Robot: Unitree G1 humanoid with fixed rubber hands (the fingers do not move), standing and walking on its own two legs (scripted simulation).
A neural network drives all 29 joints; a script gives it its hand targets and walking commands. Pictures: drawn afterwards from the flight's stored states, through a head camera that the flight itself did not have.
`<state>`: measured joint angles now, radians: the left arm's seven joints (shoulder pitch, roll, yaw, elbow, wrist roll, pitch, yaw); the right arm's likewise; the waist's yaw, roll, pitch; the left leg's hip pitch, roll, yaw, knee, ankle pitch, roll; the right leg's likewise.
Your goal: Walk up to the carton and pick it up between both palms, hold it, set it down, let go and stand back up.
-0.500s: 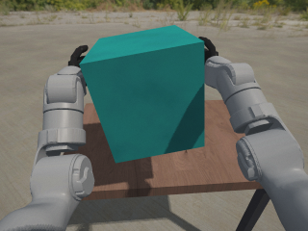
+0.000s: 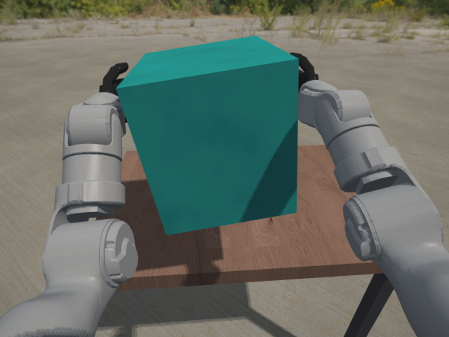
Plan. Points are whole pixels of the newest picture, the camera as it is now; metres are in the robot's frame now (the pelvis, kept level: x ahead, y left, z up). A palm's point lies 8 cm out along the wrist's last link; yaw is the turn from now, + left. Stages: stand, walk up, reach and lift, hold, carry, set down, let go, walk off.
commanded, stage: hold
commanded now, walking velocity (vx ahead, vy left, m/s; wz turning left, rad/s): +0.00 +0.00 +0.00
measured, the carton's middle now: (215, 126) +0.40 +0.00 +0.27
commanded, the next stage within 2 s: none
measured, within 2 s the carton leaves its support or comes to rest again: neither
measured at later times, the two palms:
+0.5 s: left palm (114, 109) +0.38 +0.16 +0.32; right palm (305, 96) +0.37 -0.15 +0.33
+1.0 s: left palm (111, 109) +0.37 +0.16 +0.32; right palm (303, 98) +0.37 -0.15 +0.33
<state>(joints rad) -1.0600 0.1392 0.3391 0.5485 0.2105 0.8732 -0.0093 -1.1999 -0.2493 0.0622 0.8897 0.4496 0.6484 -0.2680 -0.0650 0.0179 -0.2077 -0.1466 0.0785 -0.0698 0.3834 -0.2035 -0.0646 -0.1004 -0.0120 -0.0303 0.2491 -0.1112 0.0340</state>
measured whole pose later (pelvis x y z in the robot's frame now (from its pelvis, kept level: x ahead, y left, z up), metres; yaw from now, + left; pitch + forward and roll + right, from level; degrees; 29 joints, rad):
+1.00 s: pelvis +0.00 +0.00 +0.00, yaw +0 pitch -3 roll -2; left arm -1.04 0.14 0.33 0.53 0.21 0.87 -0.01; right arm -1.18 -0.25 0.07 0.87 0.46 0.65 -0.27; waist -0.07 0.01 -0.21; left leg -0.14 0.08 -0.07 0.39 -0.21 -0.06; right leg -0.08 -0.01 -0.03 0.24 -0.11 0.04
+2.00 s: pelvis +0.00 +0.00 +0.00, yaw +0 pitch -2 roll -2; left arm -1.08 0.15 0.33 0.59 0.22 0.86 -0.01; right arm -1.21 -0.25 0.05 0.91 0.44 0.66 -0.27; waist -0.07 0.00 -0.21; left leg -0.15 0.08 -0.07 0.39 -0.20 -0.06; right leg -0.10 -0.01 -0.02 0.25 -0.11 0.03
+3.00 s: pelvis +0.00 +0.00 +0.00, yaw +0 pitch -2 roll -2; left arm -1.04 0.14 0.32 0.51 0.21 0.88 -0.01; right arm -1.18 -0.26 0.08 0.86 0.47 0.67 -0.28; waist -0.07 0.01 -0.21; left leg -0.14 0.08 -0.07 0.40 -0.22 -0.06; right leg -0.09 -0.01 -0.02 0.24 -0.11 0.04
